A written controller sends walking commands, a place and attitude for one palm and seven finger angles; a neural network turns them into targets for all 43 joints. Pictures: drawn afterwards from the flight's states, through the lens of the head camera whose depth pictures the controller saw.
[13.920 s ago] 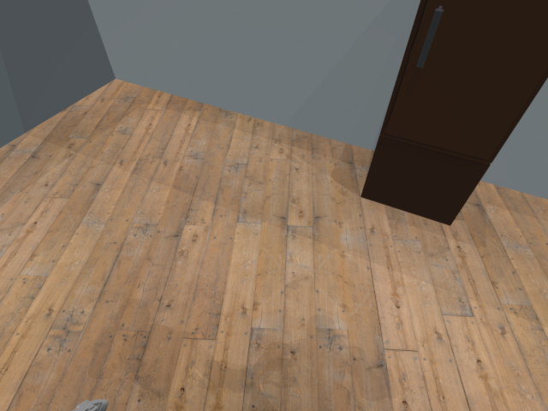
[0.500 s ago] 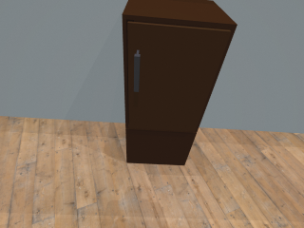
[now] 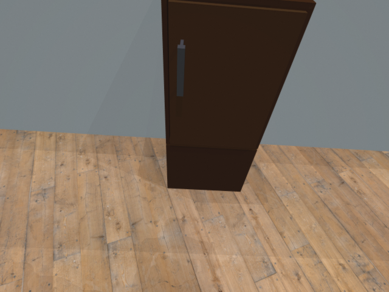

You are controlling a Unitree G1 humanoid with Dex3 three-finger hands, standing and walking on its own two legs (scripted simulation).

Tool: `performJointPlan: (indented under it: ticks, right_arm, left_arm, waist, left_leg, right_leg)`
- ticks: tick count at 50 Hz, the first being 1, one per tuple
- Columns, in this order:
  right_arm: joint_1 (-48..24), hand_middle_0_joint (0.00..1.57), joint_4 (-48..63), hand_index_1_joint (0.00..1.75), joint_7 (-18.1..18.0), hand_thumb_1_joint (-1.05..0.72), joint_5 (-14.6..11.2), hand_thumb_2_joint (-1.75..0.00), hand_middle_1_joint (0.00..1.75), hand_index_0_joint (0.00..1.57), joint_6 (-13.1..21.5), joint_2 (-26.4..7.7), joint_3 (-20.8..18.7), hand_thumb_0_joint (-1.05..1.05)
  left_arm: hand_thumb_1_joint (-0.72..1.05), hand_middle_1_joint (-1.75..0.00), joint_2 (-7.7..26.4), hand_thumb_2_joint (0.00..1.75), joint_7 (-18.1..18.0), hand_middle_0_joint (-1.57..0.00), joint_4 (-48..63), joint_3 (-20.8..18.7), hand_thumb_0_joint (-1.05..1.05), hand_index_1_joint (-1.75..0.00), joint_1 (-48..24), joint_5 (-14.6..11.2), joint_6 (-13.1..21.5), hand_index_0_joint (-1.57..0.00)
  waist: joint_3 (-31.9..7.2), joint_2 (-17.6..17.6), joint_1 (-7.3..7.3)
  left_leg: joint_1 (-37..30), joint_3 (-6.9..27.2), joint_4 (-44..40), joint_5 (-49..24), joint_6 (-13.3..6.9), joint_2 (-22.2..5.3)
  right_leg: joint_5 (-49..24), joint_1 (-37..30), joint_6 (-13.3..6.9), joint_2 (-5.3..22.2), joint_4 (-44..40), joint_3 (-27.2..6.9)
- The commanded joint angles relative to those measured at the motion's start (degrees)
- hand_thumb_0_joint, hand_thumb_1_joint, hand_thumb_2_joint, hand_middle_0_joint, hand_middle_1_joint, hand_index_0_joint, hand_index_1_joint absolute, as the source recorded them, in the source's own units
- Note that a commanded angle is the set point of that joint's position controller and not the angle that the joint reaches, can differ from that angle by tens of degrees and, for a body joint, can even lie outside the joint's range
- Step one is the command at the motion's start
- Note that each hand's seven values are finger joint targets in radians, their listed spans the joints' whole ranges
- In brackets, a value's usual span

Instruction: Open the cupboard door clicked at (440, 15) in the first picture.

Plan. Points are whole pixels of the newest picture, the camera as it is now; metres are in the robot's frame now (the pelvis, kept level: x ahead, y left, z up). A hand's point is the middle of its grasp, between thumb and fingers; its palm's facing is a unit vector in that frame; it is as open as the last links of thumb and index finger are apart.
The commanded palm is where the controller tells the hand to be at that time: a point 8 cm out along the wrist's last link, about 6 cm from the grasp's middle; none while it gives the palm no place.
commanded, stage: come to a stop and stand still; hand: left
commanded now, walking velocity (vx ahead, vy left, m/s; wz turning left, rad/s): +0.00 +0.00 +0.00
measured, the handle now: (181, 68) +0.76 +0.10 +0.07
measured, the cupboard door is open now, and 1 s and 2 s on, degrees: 0 0 0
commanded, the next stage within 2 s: look again from close up in 0.70 s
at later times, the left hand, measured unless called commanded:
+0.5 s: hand out of the picture +0.04 +0.15 -0.16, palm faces +0.03 -0.98 -0.20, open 7.3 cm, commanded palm none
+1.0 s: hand out of the picture +0.03 +0.13 -0.16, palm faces +0.05 -0.98 -0.18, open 7.4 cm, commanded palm none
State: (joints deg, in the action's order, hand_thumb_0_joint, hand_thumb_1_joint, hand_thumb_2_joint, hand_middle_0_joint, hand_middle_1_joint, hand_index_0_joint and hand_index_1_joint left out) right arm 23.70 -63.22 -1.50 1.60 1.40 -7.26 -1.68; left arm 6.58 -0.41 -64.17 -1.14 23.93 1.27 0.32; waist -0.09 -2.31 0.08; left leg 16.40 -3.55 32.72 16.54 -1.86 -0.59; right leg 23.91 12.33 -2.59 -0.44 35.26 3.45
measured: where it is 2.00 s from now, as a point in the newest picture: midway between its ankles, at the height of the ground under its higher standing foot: outside the picture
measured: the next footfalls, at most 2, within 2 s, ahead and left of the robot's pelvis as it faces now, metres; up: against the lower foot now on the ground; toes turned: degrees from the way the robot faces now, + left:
right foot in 0.22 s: +0.08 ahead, -0.13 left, +0.00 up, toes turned -2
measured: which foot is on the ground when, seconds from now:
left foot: down 0.00-1.00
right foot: up 0.00-0.20, down 0.22-1.00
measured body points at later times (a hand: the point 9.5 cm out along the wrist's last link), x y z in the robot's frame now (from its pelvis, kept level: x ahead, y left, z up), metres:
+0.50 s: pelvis +0.04 -0.03 +0.01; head +0.05 -0.03 +0.46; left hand +0.04 +0.20 -0.15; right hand +0.04 -0.24 -0.16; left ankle +0.01 +0.10 -0.73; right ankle +0.04 -0.13 -0.73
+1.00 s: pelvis +0.05 -0.04 +0.01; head +0.06 -0.05 +0.46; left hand +0.03 +0.18 -0.15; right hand +0.05 -0.25 -0.16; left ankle +0.01 +0.10 -0.73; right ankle +0.04 -0.13 -0.73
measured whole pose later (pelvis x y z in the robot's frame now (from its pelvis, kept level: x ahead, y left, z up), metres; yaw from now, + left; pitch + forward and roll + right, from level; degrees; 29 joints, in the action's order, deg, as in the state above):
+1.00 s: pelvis +0.05 -0.04 +0.01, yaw +1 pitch -1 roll +1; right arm 16.4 -65.8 -2.5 0.9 1.2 -7.6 0.8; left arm 7.5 -1.2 -65.4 0.6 16.8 0.5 1.3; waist 1.6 0.6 0.7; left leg 6.8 -1.8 23.5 15.8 1.6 -1.9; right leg 15.0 10.3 -2.3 -0.5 26.0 3.7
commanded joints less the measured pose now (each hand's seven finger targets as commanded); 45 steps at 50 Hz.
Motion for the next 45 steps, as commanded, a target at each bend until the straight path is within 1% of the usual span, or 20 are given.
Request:
performJointPlan:
  ticks: [1, 2, 3, 5, 6, 8, 9, 10, 11, 12, 13, 14, 15, 17, 19, 26, 30, 35, 42, 45]
  right_arm:
    - [5.5, 0.20, 1.8, 0.30, -1.3, -0.90, 0.0, -0.90, 0.30, 0.20, 1.4, -7.5, -0.3, 0.00]
    - [3.1, 0.20, 2.1, 0.30, -1.3, -0.90, -0.1, -0.90, 0.30, 0.20, 1.8, -6.2, 0.2, 0.00]
    - [1.4, 0.20, 2.3, 0.30, -1.3, -0.90, -0.1, -0.90, 0.30, 0.20, 2.1, -5.6, 0.7, 0.00]
    - [-0.2, 0.20, 2.1, 0.30, -1.4, -0.90, -0.1, -0.90, 0.30, 0.20, 2.4, -5.2, 1.2, 0.00]
    - [-0.8, 0.20, 2.0, 0.30, -1.4, -0.90, -0.1, -0.90, 0.30, 0.20, 2.3, -5.6, 1.1, 0.00]
    - [-0.9, 0.20, 1.5, 0.30, -1.4, -0.90, -0.5, -0.90, 0.30, 0.20, 1.6, -5.7, 1.0, 0.00]
    - [-1.4, 0.20, 1.6, 0.30, -1.4, -0.90, -0.7, -0.90, 0.30, 0.20, 1.5, -5.1, 1.0, 0.00]
    - [-1.9, 0.20, 1.7, 0.30, -1.2, -0.90, -0.9, -0.90, 0.30, 0.20, 1.4, -3.9, 1.3, 0.00]
    - [-1.9, 0.20, 1.6, 0.30, -0.9, -0.90, -1.0, -0.90, 0.30, 0.20, 1.2, -3.2, 1.6, 0.00]
    - [-1.4, 0.20, 1.1, 0.30, -0.6, -0.90, -0.9, -0.90, 0.30, 0.20, 0.9, -2.8, 1.6, 0.00]
    - [-1.8, 0.20, 0.7, 0.30, -0.6, -0.90, -0.8, -0.90, 0.30, 0.20, 0.3, -2.8, 1.4, 0.00]
    - [-1.0, 0.20, 0.4, 0.30, -0.5, -0.90, -0.8, -0.90, 0.30, 0.20, 0.0, -3.1, 1.3, 0.00]
    - [-0.9, 0.20, -0.2, 0.30, -0.5, -0.90, -0.8, -0.90, 0.30, 0.20, 0.0, -3.0, 1.5, 0.00]
    - [-0.8, 0.20, -0.8, 0.30, -0.4, -0.90, -0.7, -0.90, 0.30, 0.20, 0.4, -3.3, 1.7, 0.00]
    - [-1.6, 0.20, -1.0, 0.30, -0.5, -0.90, -0.8, -0.90, 0.30, 0.20, 0.6, -3.9, 1.8, 0.00]
    - [-2.6, 0.20, -1.0, 0.30, -0.9, -0.90, -0.9, -0.90, 0.30, 0.20, 0.5, -4.5, 2.0, 0.00]
    - [-3.2, 0.20, -1.0, 0.30, -1.0, -0.90, -0.9, -0.90, 0.30, 0.20, 0.2, -4.8, 2.0, 0.00]
    - [-3.4, 0.20, -1.0, 0.30, -1.0, -0.90, -0.9, -0.90, 0.30, 0.20, 0.1, -5.1, 2.0, 0.00]
    - [-3.2, 0.20, -1.4, 0.30, -1.1, -0.90, -0.9, -0.90, 0.30, 0.20, 0.0, -4.9, 2.1, 0.00]
    - [-2.9, 0.20, -1.3, 0.30, -1.1, -0.90, -0.9, -0.90, 0.30, 0.20, 0.1, -4.9, 2.1, 0.00]
  left_arm:
    - [0.90, -0.30, 3.2, 0.90, -0.1, -0.20, 5.2, -0.5, 0.00, -0.30, -4.0, 0.5, 0.8, -0.20]
    - [0.90, -0.30, 2.4, 0.90, -0.1, -0.20, 4.9, -0.3, 0.00, -0.30, -4.6, 0.4, 1.0, -0.20]
    - [0.90, -0.30, 1.5, 0.90, 0.0, -0.20, 4.7, 0.0, 0.00, -0.30, -4.0, 0.2, 1.0, -0.20]
    - [0.90, -0.30, 0.3, 0.90, 0.0, -0.20, 4.1, 0.4, 0.00, -0.30, -3.7, 0.1, 0.8, -0.20]
    - [0.90, -0.30, 0.3, 0.90, -0.1, -0.20, 3.8, 0.4, 0.00, -0.30, -3.2, -0.1, 0.7, -0.20]
    - [0.90, -0.30, 1.3, 0.90, -0.4, -0.20, 2.7, 0.5, 0.00, -0.30, -2.5, -0.3, 0.8, -0.20]
    - [0.90, -0.30, 2.6, 0.90, -0.6, -0.20, 2.0, 0.3, 0.00, -0.30, -1.2, -0.3, 1.2, -0.20]
    - [0.90, -0.30, 4.3, 0.90, -0.7, -0.20, 1.6, 0.3, 0.00, -0.30, -0.9, -0.5, 1.4, -0.20]
    - [0.90, -0.30, 6.0, 0.90, -0.7, -0.20, 1.5, 0.4, 0.00, -0.30, -1.1, -0.5, 1.4, -0.20]
    - [0.90, -0.30, 7.1, 0.90, -0.7, -0.20, 1.6, 0.4, 0.00, -0.30, -2.3, -0.4, 1.2, -0.20]
    - [0.90, -0.30, 6.9, 0.90, -0.7, -0.20, 1.4, 0.6, 0.00, -0.30, -3.1, -0.5, 1.5, -0.20]
    - [0.90, -0.30, 6.7, 0.90, -0.8, -0.20, 1.4, 0.7, 0.00, -0.30, -3.8, -0.5, 1.5, -0.20]
    - [0.90, -0.30, 6.4, 0.90, -0.9, -0.20, 1.6, 0.8, 0.00, -0.30, -4.3, -0.6, 1.6, -0.20]
    - [0.90, -0.30, 6.6, 0.90, -1.0, -0.20, 2.0, 0.8, 0.00, -0.30, -4.8, -0.7, 1.7, -0.20]
    - [0.90, -0.30, 6.8, 0.90, -1.1, -0.20, 1.9, 0.6, 0.00, -0.30, -4.6, -0.7, 1.8, -0.20]
    - [0.90, -0.30, 7.2, 0.90, -1.1, -0.20, 1.3, 0.6, 0.00, -0.30, -4.4, -0.7, 1.6, -0.20]
    - [0.90, -0.30, 7.3, 0.90, -1.1, -0.20, 1.0, 0.6, 0.00, -0.30, -4.4, -0.7, 1.6, -0.20]
    - [0.90, -0.30, 7.4, 0.90, -1.2, -0.20, 0.9, 0.7, 0.00, -0.30, -4.1, -0.7, 1.6, -0.20]
    - [0.90, -0.30, 6.8, 0.90, -1.2, -0.20, 0.5, 0.7, 0.00, -0.30, -3.8, -0.8, 1.5, -0.20]
    - [0.90, -0.30, 7.0, 0.90, -1.2, -0.20, 0.5, 0.6, 0.00, -0.30, -3.6, -0.7, 1.6, -0.20]
  waist:
    - [5.2, 10.2, -2.04]
    - [5.5, 6.9, -1.02]
    - [5.2, 5.7, -0.08]
    - [4.0, 7.0, 0.70]
    - [3.1, 7.9, 0.93]
    - [2.8, 7.0, 1.43]
    - [2.0, 5.0, 1.99]
    - [2.6, 2.4, 1.77]
    - [3.6, 0.7, 1.22]
    - [4.6, 0.4, 0.26]
    - [5.1, -6.2, 0.02]
    - [5.1, -9.1, -0.55]
    - [5.6, -8.6, -0.64]
    - [4.0, -2.0, -0.60]
    - [2.9, 1.7, -0.08]
    - [2.2, 2.0, 0.16]
    - [3.2, 2.0, 0.15]
    - [2.3, 2.5, 0.10]
    - [3.8, 2.0, 0.14]
    - [2.9, 1.3, 0.17]
  left_leg:
    - [-4.4, 27.8, -23.1, 7.6, -11.3, -19.0]
    - [-2.0, 23.4, -22.5, 1.5, -10.7, -17.6]
    - [-1.0, 19.1, -21.8, -4.3, -9.9, -15.8]
    - [-0.5, 12.9, -19.3, -16.2, -8.8, -13.4]
    - [-0.6, 10.8, -17.6, -17.7, -8.4, -12.5]
    - [0.8, 8.4, -13.9, -14.1, -6.0, -10.1]
    - [1.9, 7.3, -11.7, -11.1, -4.0, -8.3]
    - [4.0, 6.2, -10.8, -4.6, -1.9, -5.9]
    - [3.7, 4.4, -10.2, 0.4, -0.6, -3.4]
    - [1.9, 3.9, -10.7, 2.2, -0.2, -2.1]
    - [0.4, 3.4, -8.6, 0.3, 0.1, -2.2]
    - [-0.1, 2.7, -8.0, -0.6, 0.2, -2.1]
    - [-1.3, 2.7, -8.3, -2.6, 0.4, -2.3]
    - [-3.6, 3.6, -10.0, -7.5, 0.4, -3.5]
    - [-3.8, 4.1, -10.4, -10.7, 0.3, -4.3]
    - [-5.3, 4.1, -11.4, -11.9, 0.4, -5.0]
    - [-5.4, 4.0, -11.6, -10.4, 0.6, -4.9]
    - [-6.6, 4.0, -11.6, -11.2, 0.7, -5.1]
    - [-6.4, 4.1, -12.5, -10.0, 0.7, -5.2]
    - [-6.4, 4.1, -12.4, -10.5, 0.7, -5.2]
  right_leg:
    - [4.6, 20.1, -0.7, 3.5, 22.0, -4.1]
    - [2.2, 18.0, -0.3, 4.5, 21.4, -4.7]
    - [0.6, 15.3, 0.2, 4.7, 18.8, -4.1]
    - [-0.6, 9.8, 1.1, 4.3, 10.9, -2.5]
    - [-1.2, 7.0, 1.5, 3.8, 6.2, -1.6]
    - [-8.2, 0.7, 2.1, 3.0, -4.3, -0.6]
    - [-12.2, -3.1, 2.0, 3.8, -10.0, -2.7]
    - [-13.4, -4.9, 0.9, 6.4, -11.9, -7.6]
    - [-13.9, -3.1, -0.4, 9.2, -13.1, -10.0]
    - [-12.3, 0.1, -0.9, 9.6, -12.5, -9.5]
    - [-12.6, 1.7, -0.9, 8.7, -13.4, -10.2]
    - [-13.7, 1.6, -1.0, 8.9, -14.0, -9.5]
    - [-15.3, 2.5, -1.0, 9.0, -14.3, -9.4]
    - [-19.1, 1.3, -0.6, 7.8, -12.7, -7.8]
    - [-22.9, -1.0, -0.3, 7.1, -11.3, -6.8]
    - [-25.3, -3.0, -0.2, 7.2, -11.8, -6.0]
    - [-24.1, -2.6, -0.3, 7.3, -12.9, -6.1]
    - [-25.1, -3.1, -0.3, 7.3, -13.1, -6.0]
    - [-22.2, -2.2, -0.3, 6.8, -14.0, -6.1]
    - [-23.0, -3.2, -0.4, 6.9, -13.9, -6.0]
